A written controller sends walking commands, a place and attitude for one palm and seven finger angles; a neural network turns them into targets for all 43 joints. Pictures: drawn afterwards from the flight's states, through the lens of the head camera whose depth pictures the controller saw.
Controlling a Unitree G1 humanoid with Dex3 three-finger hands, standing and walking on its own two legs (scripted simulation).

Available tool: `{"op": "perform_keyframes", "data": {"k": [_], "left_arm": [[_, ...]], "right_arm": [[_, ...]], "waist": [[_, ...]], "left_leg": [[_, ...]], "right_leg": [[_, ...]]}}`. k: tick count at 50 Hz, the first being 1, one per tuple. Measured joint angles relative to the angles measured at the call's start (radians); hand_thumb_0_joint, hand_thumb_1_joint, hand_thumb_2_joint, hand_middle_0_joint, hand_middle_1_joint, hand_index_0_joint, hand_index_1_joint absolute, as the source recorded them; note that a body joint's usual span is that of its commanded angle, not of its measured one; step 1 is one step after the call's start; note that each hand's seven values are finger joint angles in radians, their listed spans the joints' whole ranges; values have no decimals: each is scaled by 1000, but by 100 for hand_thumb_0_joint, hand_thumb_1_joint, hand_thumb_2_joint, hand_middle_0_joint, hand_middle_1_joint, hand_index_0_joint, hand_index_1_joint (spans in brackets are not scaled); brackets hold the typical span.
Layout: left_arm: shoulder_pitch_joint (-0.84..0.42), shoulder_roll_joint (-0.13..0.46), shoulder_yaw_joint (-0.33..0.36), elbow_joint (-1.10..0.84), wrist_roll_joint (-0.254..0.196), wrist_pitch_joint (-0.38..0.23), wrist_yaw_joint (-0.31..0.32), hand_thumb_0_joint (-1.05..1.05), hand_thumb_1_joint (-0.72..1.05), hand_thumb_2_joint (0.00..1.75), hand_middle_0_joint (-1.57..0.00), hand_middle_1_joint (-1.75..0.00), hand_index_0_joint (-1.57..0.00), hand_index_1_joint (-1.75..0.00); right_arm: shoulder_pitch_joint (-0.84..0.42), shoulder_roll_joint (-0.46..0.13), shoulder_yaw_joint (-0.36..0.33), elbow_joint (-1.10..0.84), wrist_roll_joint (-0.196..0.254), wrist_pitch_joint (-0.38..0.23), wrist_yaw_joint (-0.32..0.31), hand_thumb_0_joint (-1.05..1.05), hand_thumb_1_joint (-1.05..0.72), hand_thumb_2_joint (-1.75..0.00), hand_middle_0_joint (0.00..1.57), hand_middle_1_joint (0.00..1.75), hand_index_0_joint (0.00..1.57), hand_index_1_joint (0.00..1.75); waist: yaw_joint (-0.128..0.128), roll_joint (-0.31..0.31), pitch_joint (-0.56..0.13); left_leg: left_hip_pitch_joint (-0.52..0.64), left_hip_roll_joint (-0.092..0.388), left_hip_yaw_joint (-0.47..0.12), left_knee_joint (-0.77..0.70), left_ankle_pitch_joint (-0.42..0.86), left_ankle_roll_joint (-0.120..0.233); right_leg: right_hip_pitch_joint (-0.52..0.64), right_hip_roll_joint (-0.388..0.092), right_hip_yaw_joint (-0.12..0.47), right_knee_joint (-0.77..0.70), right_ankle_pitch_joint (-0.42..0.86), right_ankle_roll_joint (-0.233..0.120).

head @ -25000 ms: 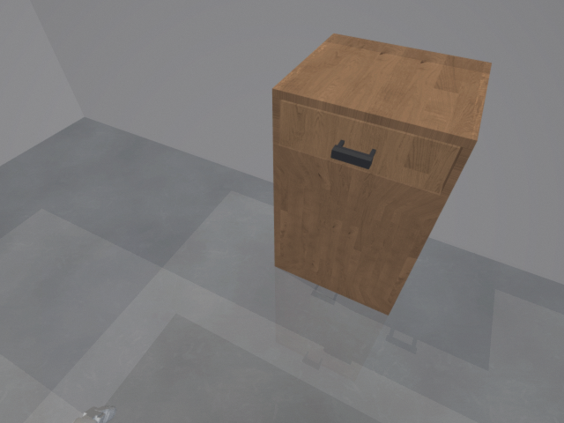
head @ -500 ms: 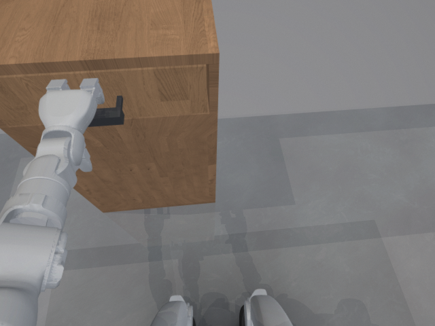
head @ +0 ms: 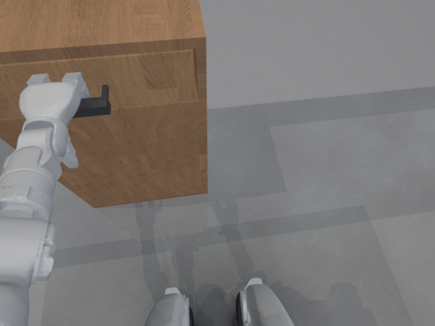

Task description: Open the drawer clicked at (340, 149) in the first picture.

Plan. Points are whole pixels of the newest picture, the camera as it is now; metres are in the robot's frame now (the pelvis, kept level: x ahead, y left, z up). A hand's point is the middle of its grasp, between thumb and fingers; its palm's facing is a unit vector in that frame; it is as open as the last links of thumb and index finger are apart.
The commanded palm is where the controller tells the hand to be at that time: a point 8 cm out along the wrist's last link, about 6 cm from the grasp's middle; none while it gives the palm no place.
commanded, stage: lift the fingers back up to retry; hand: left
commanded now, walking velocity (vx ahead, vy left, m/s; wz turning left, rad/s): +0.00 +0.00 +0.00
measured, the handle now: (82, 99) +0.55 +0.24 +0.02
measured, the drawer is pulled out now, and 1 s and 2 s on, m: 0.00 0.00 0.00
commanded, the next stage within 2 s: re-aim the fingers above the handle in 0.66 s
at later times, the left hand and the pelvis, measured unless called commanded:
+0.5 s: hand (61, 105) +0.50 +0.26 +0.06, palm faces -0.05 -0.04 -1.00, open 13.5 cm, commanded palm +0.49 +0.25 +0.14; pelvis +0.06 +0.01 +0.04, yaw +1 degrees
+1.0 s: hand (60, 103) +0.50 +0.25 +0.07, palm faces -0.09 -0.01 -1.00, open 13.8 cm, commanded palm +0.48 +0.25 +0.14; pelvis +0.06 -0.01 +0.05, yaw +1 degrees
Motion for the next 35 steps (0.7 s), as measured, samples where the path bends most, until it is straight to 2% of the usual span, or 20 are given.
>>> {"op": "perform_keyframes", "data": {"k": [6, 13, 17, 23, 30, 35], "left_arm": [[56, -16, 29, -45, -5, -20, -3, 0, -49, 30, -28, -124, -32, -121], [102, -54, 7, -81, -1, -9, 27, 0, -49, 30, -35, -121, -32, -120], [145, -79, -8, -111, -6, 6, 22, 0, -49, 30, -36, -117, -34, -121], [219, -118, -17, -232, -40, 11, 15, 0, -49, 30, -36, -117, -37, -121], [219, -147, -34, -219, -29, 41, 13, 0, -49, 30, -36, -120, -39, -122], [218, -148, -19, -210, -27, 37, -6, 0, -49, 30, -34, -120, -37, -121]], "right_arm": [[8, 11, -6, 14, -7, -5, -4, 0, -90, -90, 20, 30, 20, 30], [17, 17, -18, 38, -16, -9, -2, 0, -90, -90, 20, 30, 20, 30], [11, 16, -26, 41, -20, -4, 2, 0, -90, -90, 20, 30, 20, 30], [-8, 18, -35, 34, -20, 6, 4, 0, -90, -90, 20, 30, 20, 30], [-65, 17, -29, 16, -9, 31, 23, 0, -90, -90, 20, 30, 20, 30], [-90, 19, -25, -9, -4, 49, 23, 0, -90, -90, 20, 30, 20, 30]], "waist": [[3, -1, 7], [13, 0, 5], [23, 4, 6], [49, 11, 5], [70, 19, 4], [76, 14, 6]], "left_leg": [[43, 0, 2, -44, 8, 3], [131, -5, -7, -113, 11, 5], [192, -7, -9, -156, 11, 5], [291, -10, -9, -223, 14, 5], [367, -13, -8, -274, 22, 3], [397, -11, -2, -303, 31, -2]], "right_leg": [[46, 1, 2, -50, 11, 4], [144, -3, -7, -129, 14, 8], [207, -4, -8, -174, 14, 11], [305, -6, -9, -239, 15, 13], [373, -8, -7, -272, 13, 10], [392, -6, -2, -282, 15, 4]]}}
